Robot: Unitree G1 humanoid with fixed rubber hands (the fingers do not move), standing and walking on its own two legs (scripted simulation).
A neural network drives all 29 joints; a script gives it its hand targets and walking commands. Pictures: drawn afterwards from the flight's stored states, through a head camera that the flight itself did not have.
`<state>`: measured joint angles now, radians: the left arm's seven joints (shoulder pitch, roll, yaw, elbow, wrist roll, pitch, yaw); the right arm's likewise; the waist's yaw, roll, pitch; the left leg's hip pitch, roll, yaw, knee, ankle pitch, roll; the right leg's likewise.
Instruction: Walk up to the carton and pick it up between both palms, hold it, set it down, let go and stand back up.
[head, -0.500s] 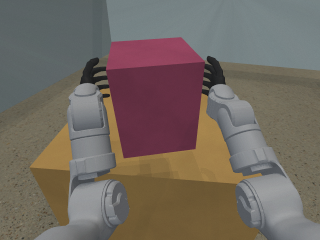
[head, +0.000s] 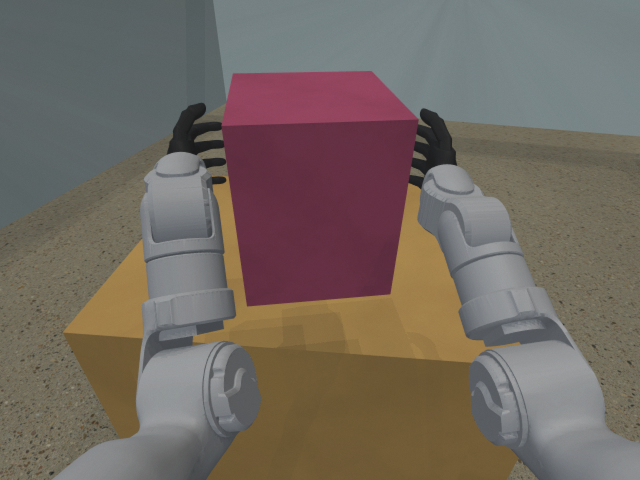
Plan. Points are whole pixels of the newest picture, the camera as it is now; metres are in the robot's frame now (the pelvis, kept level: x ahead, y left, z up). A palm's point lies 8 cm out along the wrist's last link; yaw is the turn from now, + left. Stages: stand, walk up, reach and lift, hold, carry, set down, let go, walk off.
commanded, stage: hold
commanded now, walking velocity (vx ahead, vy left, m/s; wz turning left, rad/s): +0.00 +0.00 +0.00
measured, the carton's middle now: (311, 184) +0.45 -0.01 +0.23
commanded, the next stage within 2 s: none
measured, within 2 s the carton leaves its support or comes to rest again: neither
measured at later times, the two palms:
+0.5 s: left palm (181, 178) +0.37 +0.15 +0.29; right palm (425, 177) +0.37 -0.14 +0.27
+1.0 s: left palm (181, 182) +0.36 +0.14 +0.29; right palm (429, 184) +0.36 -0.14 +0.27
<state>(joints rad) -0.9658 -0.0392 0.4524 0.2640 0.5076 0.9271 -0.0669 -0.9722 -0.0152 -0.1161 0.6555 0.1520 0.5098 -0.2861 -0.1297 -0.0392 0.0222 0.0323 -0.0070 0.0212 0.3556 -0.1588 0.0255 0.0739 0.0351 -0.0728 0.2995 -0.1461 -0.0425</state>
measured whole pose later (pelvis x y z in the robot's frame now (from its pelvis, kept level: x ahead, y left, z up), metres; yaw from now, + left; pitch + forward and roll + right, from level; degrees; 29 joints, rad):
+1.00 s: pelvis +0.00 +0.00 +0.00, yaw +0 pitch -14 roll -1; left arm -0.89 -0.05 0.42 0.15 0.50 0.96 -0.08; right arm -0.91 -0.02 -0.06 0.58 0.19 0.53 -0.31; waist -0.13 -0.04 0.04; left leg 0.05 -0.01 0.02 0.36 -0.17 0.03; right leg 0.09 0.04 -0.07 0.30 -0.16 -0.04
